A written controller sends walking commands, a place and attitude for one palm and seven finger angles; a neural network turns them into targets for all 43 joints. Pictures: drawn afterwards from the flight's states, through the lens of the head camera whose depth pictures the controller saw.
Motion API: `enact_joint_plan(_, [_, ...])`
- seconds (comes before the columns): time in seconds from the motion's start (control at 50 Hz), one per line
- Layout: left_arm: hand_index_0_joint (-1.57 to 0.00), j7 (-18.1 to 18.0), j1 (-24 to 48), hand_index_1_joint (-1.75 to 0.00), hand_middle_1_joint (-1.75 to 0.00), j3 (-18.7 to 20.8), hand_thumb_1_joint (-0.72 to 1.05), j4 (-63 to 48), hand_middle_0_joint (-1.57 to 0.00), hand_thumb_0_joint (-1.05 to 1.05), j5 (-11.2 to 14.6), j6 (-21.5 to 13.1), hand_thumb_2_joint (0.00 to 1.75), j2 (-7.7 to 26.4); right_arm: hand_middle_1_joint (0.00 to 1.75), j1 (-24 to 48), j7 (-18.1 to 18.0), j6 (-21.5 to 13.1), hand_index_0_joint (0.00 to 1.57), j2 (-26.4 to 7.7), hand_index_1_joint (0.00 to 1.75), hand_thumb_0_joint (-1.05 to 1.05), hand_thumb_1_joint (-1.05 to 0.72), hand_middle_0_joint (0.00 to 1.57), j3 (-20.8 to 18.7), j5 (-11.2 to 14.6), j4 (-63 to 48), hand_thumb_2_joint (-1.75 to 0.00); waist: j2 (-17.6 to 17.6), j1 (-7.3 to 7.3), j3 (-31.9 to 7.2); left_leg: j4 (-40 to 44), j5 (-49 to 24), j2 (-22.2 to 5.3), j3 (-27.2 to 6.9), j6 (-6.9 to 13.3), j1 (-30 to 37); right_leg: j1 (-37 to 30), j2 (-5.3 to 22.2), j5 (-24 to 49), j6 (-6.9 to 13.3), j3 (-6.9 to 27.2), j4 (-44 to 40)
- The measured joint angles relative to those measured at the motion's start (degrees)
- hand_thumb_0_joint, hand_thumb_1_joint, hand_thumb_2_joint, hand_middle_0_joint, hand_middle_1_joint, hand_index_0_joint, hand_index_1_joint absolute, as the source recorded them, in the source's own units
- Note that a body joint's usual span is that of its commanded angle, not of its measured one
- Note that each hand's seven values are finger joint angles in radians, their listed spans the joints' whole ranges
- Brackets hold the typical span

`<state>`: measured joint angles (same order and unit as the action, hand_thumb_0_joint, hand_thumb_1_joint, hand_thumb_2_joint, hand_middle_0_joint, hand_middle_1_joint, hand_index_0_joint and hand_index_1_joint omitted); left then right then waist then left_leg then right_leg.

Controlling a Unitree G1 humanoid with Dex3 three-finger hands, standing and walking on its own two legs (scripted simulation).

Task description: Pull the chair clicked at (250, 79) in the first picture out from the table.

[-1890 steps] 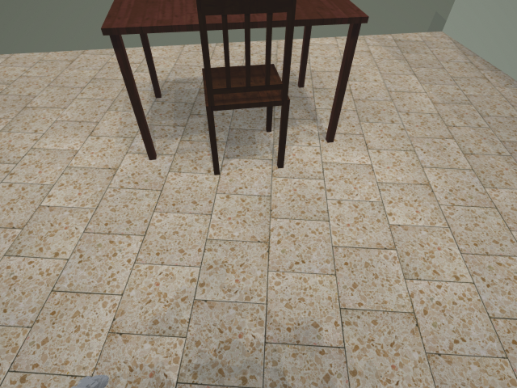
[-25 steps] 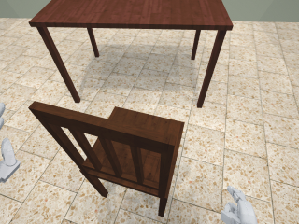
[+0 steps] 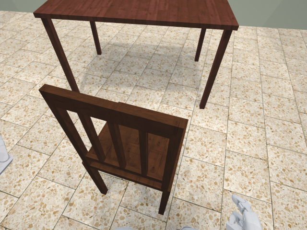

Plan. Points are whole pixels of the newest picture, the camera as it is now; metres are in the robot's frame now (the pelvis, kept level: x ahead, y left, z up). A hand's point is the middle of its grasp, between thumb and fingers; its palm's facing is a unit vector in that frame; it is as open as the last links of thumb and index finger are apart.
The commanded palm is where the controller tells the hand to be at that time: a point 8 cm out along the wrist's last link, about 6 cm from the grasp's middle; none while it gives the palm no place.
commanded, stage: step back with the hand held close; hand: left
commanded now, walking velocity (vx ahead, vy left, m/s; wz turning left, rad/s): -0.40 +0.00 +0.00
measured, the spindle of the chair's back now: (118, 146) +0.37 +0.14 -0.07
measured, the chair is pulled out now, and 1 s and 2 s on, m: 0.64 0.64 0.64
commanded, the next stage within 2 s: stop stepping back and stand still in 0.82 s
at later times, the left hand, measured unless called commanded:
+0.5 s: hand (15, 166) +0.18 +0.24 +0.19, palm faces +0.44 -0.74 -0.51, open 7.4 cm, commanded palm +0.12 +0.27 +0.19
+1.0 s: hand out of the picture +0.06 +0.18 +0.18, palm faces +0.37 -0.78 -0.50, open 7.4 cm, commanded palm +0.00 +0.23 +0.19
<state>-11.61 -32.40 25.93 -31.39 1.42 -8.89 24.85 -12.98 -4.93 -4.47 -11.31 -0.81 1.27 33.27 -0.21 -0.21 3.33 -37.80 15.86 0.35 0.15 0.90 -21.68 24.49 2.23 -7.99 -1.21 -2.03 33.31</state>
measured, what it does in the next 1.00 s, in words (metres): walks backwards: right foot, then left foot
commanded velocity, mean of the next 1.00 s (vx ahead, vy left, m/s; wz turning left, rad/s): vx -0.33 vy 0.01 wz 0.00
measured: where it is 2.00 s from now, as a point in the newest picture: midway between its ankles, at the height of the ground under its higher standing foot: outside the picture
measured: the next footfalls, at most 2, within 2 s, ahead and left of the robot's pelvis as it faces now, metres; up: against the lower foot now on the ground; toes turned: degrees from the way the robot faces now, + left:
right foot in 0.50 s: -0.03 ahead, -0.16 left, +0.00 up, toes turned -3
left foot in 0.82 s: -0.03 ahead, +0.09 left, +0.00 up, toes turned +2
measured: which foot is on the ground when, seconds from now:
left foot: down 0.00-0.60, up 0.62-0.80, down 0.82-1.00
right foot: down 0.00-0.30, up 0.32-0.48, down 0.50-1.00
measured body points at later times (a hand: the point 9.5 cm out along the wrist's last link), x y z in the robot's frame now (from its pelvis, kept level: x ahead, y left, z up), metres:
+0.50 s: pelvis -0.02 -0.03 +0.01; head +0.03 -0.01 +0.45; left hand +0.15 +0.28 +0.21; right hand +0.16 -0.25 -0.08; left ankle +0.02 +0.12 -0.72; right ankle -0.06 -0.16 -0.72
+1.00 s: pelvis -0.14 -0.07 +0.01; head -0.10 -0.06 +0.45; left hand +0.04 +0.22 +0.21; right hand +0.05 -0.30 -0.08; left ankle -0.07 +0.09 -0.72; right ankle -0.12 -0.17 -0.71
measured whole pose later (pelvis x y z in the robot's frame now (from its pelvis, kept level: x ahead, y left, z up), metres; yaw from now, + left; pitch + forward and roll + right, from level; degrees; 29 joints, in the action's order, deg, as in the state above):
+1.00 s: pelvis -0.14 -0.07 +0.01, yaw -1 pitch +0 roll +0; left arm -9.4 -34.4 25.2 -34.8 3.4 -12.4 25.4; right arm -8.0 -2.8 -7.6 -9.2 -2.0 0.3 35.9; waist -2.1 -0.7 5.6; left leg -30.7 9.5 -3.8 0.5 -2.8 -20.6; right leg 21.9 0.3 -24.5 -1.1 -1.8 43.3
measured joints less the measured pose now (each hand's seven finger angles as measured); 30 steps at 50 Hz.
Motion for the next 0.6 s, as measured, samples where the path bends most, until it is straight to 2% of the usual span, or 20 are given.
enact_joint_plan(0.14, [-0.22, 0.3, 2.0, -0.30, -0.30, -0.3, 0.89, 0.1, -0.21, 0.01, -0.3, -1.5, 0.90, -2.2, 0.30, 1.0, 0.5, -1.2, 0.20, 0.7, 0.30, 0.01, -0.90, 0.20, -0.1, -0.5, 1.7, -0.90, 1.1, -1.06, -0.2, -4.4, 4.3, -0.8, -0.4, -0.5, -2.3, 2.2, -0.5, -2.6, 1.3, -0.6, 4.1])
enact_joint_plan(0.22, [-0.22, 0.1, 3.5, -0.31, -0.30, -2.3, 0.89, -0.4, -0.21, 0.01, -0.1, -1.8, 0.90, -2.9, 0.30, 2.4, 1.4, -0.5, 0.20, -0.3, 0.30, 0.01, -0.90, 0.20, -0.4, -1.4, 3.6, -0.90, 0.4, -0.36, -0.4, -5.8, 9.2, 0.0, -1.1, -0.6, -3.3, 2.2, 0.3, -1.1, 1.6, -1.3, 1.5])
enact_joint_plan(0.26, [-0.22, 0.2, 2.7, -0.31, -0.30, -2.3, 0.89, -1.0, -0.21, 0.01, 0.0, -2.0, 0.90, -2.0, 0.30, 3.0, 1.5, 0.2, 0.20, -0.7, 0.30, 0.01, -0.90, 0.20, -0.5, -1.5, 3.9, -0.90, -0.3, 0.38, -0.6, -2.5, 8.0, -0.1, -1.3, -0.2, -1.5, 2.4, 0.7, -0.2, 1.3, -1.5, 0.4])
enact_joint_plan(0.3, [-0.22, 0.3, 1.5, -0.31, -0.30, -1.4, 0.89, -1.8, -0.21, 0.01, 0.0, -2.6, 0.90, -0.6, 0.30, 3.4, 1.2, 0.5, 0.20, -0.7, 0.30, 0.01, -0.90, 0.20, -0.6, -1.5, 3.5, -0.90, -1.3, 0.95, -0.3, 0.9, -0.4, -0.3, -0.8, -0.4, -1.0, 2.8, 0.9, -0.4, 1.0, -1.4, 0.4])
enact_joint_plan(0.38, [-0.22, 0.7, -1.4, -0.31, -0.30, 1.4, 0.89, -1.5, -0.21, 0.01, 0.3, -3.0, 0.90, 1.6, 0.30, 3.2, 0.6, -0.6, 0.20, 0.6, 0.30, 0.01, -0.90, 0.20, -1.5, -1.5, 3.0, -0.90, -1.1, 1.22, -0.7, 0.9, -0.4, -1.7, -1.3, -1.3, -1.7, 3.8, -1.5, -12.5, 0.8, 0.5, 12.1])
enact_joint_plan(0.42, [-0.22, 0.8, -1.8, -0.31, -0.30, 2.0, 0.89, -1.8, -0.21, 0.01, 0.9, -3.0, 0.90, 1.4, 0.30, 2.8, 0.8, -1.9, 0.20, 1.3, 0.30, 0.01, -0.90, 0.20, -1.8, -1.5, 3.3, -0.90, -0.6, 0.68, -1.3, 2.1, -0.8, -2.6, -1.7, -1.8, -2.0, 1.3, -2.2, -14.6, 0.8, 0.4, 13.8])
enact_joint_plan(0.5, [-0.21, 1.1, -1.1, -0.30, -0.30, 2.1, 0.89, -3.3, -0.21, 0.02, 1.4, -4.5, 0.90, 0.1, 0.30, 3.9, 1.8, -4.1, 0.20, 2.3, 0.30, 0.01, -0.90, 0.20, -1.2, -2.0, 4.5, -0.90, -0.9, -1.45, -1.1, 4.0, -2.5, -4.1, -0.5, -2.9, -2.5, -7.3, -1.3, -11.2, 1.1, 0.2, 2.6])
enact_joint_plan(0.52, [-0.21, 1.3, -0.5, -0.30, -0.30, 1.9, 0.89, -3.3, -0.21, 0.02, 1.3, -4.9, 0.90, -0.1, 0.30, 4.7, 2.0, -4.5, 0.20, 2.4, 0.30, 0.01, -0.90, 0.20, -0.9, -2.2, 4.8, -0.90, -0.7, -1.80, -0.7, 3.9, -2.7, -4.6, -0.2, -3.3, -3.0, -9.1, -1.5, -12.5, 0.4, 0.3, -1.4])
enact_joint_plan(0.56, [-0.21, 2.1, 1.7, -0.30, -0.30, -0.1, 0.89, -2.3, -0.21, 0.01, 0.8, -5.5, 0.90, -1.6, 0.30, 6.7, 2.3, -4.5, 0.20, 1.7, 0.30, 0.01, -0.90, 0.20, -0.8, -2.3, 5.4, -0.90, 2.7, -1.61, 1.5, 4.2, -3.7, -6.9, -1.8, -4.1, -3.2, -10.9, -4.1, -10.7, 0.7, -1.0, -5.8])
enact_joint_plan(0.6, [-0.21, 3.0, 2.6, -0.30, -0.30, -1.6, 0.89, -2.2, -0.21, 0.01, 0.3, -5.5, 0.90, -1.4, 0.30, 7.5, 2.6, -3.4, 0.20, 1.2, 0.30, 0.01, -0.90, 0.20, -0.9, -2.0, 5.0, -0.90, 4.5, -1.02, 3.0, 4.0, -6.5, -7.9, -2.4, -3.8, -3.9, -11.7, -5.3, -6.8, 1.7, -2.0, -8.2])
